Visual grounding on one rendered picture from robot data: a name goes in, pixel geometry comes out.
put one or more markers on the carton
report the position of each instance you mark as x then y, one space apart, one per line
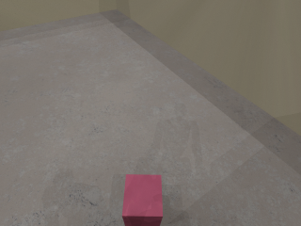
143 200

